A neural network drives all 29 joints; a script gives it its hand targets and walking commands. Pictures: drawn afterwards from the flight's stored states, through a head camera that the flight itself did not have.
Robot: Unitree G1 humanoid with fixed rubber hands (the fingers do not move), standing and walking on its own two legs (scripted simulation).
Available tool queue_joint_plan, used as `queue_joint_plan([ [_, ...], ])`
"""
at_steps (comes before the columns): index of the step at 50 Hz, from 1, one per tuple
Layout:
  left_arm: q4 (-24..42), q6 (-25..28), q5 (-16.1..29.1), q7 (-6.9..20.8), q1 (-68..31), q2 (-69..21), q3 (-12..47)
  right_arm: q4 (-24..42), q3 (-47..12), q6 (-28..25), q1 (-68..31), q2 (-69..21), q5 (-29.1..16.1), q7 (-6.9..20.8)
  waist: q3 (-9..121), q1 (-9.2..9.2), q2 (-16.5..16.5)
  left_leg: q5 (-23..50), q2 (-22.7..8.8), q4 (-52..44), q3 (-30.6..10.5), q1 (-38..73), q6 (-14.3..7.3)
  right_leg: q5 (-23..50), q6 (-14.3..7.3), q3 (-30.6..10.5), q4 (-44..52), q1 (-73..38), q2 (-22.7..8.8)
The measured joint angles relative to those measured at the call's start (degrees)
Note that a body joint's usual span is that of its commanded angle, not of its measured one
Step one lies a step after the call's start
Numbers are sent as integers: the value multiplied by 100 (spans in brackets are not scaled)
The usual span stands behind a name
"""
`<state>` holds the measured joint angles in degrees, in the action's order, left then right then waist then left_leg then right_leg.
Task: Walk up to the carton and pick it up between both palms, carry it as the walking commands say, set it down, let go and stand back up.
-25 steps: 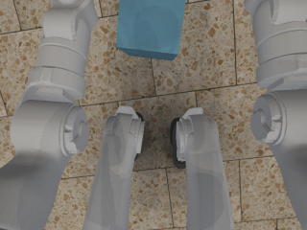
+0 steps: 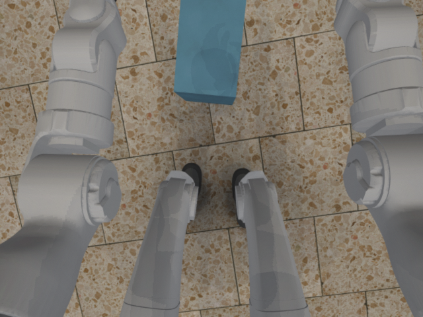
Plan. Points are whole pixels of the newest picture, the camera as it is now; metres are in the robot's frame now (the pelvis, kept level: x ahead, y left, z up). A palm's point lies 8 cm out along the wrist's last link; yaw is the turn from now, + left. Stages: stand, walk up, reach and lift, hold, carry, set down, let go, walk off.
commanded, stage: set down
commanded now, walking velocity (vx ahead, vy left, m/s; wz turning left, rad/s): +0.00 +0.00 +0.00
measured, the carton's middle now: (211, 50) +0.60 +0.02 -0.49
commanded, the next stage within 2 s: let go in 0.22 s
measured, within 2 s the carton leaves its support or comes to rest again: neither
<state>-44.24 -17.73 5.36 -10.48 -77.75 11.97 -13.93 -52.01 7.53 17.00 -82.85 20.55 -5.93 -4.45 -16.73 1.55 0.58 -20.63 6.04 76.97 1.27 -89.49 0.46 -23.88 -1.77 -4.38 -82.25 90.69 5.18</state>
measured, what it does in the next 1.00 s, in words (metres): rises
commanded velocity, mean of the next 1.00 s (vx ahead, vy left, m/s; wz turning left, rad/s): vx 0.00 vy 0.00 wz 0.00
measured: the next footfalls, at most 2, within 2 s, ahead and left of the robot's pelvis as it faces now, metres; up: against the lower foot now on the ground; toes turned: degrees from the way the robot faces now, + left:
right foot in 1.86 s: +0.04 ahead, -0.08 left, +0.00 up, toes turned +0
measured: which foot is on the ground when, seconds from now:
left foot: down 0.00-1.00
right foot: down 0.00-1.00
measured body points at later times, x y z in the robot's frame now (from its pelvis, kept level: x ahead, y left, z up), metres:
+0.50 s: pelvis +0.08 +0.00 +0.09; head +0.39 -0.03 +0.42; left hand +0.54 +0.17 -0.05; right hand +0.55 -0.18 -0.06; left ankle +0.13 +0.11 -0.56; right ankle +0.11 -0.09 -0.55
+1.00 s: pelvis +0.10 -0.01 +0.16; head +0.21 -0.05 +0.60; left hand +0.34 +0.20 +0.07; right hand +0.32 -0.25 +0.05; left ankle +0.12 +0.11 -0.56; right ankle +0.10 -0.08 -0.56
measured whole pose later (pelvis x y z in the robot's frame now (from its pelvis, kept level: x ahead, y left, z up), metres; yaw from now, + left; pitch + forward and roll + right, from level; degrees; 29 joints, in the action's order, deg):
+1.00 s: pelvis +0.10 -0.01 +0.16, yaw -6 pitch +20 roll +3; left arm -34.7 0.5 -0.2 3.3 1.8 8.8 -6.4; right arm -33.8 6.6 1.2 -0.6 7.7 4.2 -0.1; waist 7.8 1.5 -0.2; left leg -10.6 3.1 27.2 0.5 -36.3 -0.6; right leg -13.5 -3.1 -7.3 -34.3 39.6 5.2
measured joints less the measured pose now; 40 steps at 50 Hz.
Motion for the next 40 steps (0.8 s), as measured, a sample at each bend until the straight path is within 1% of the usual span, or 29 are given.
queue_joint_plan([
  [3,-153,-1,-165,134,77,-1,-229,-306,9,14,47,-19,150,79,500,0,16,191,-18,-513,-2,33,0,191,11,-60,481,-4,0],
  [7,-295,57,-384,355,251,-2,-432,-478,104,-26,186,-98,389,197,971,0,17,416,-49,-1263,-9,298,0,421,27,-141,1201,-237,0],
  [10,-536,213,-735,537,402,-30,-668,-708,291,-146,308,-227,676,320,1234,0,17,528,-72,-1730,-9,502,0,541,37,-192,1654,-424,0],
  [13,-609,440,-1015,680,656,-105,-885,-733,480,-350,546,-394,903,408,1433,0,17,572,-88,-2037,-14,607,0,591,38,-220,1964,-524,0],
  [16,-611,649,-1158,782,923,-184,-949,-735,655,-549,768,-580,1098,406,1518,0,32,595,-101,-2263,-17,662,0,623,42,-243,2196,-578,0],
  [18,-613,739,-1161,844,1138,-238,-926,-737,717,-626,974,-714,1234,318,1584,0,47,598,-107,-2373,-19,679,-5,630,45,-253,2317,-598,0],
  [19,-612,783,-1153,857,1261,-254,-875,-663,720,-640,1126,-787,1286,256,1591,-1,60,597,-110,-2419,-20,714,-10,630,46,-258,2366,-634,0],
  [21,-508,865,-1097,862,1621,-270,-665,-267,721,-666,1590,-963,1339,108,1555,0,84,597,-114,-2498,-20,858,-11,663,57,-264,2427,-761,0],
  [24,-26,913,-865,865,2363,-294,-260,447,721,-684,2380,-1197,1361,-81,1441,0,87,597,-117,-2626,-22,1218,-11,825,109,-264,2433,-1033,0],
  [27,669,916,-762,864,3274,-316,106,1281,522,-689,3360,-1324,1361,-125,1308,0,86,579,-131,-2793,-30,1773,-11,847,123,-265,2594,-1582,-1],
  [29,943,907,-748,885,3957,-315,308,1611,333,-683,4100,-1344,1359,-98,1457,0,83,512,-149,-2974,-46,2151,-19,759,123,-266,2827,-1989,-1],
  [33,960,963,-747,979,4974,-313,402,1637,284,-746,5119,-1344,1316,4,2068,1,43,386,-183,-3275,-66,2725,-107,569,123,-266,3288,-2646,-1],
  [37,962,1268,-603,1072,5581,-315,507,1640,220,-1099,5631,-1346,1223,155,2351,1,-39,436,-217,-3592,-66,3276,-111,632,118,-263,3615,-3186,-1],
  [40,961,1460,-646,1154,6039,-317,615,1630,109,-1311,6093,-1345,1214,277,2442,0,-78,543,-247,-3913,-66,3679,-111,679,13,-265,4018,-3626,0],
])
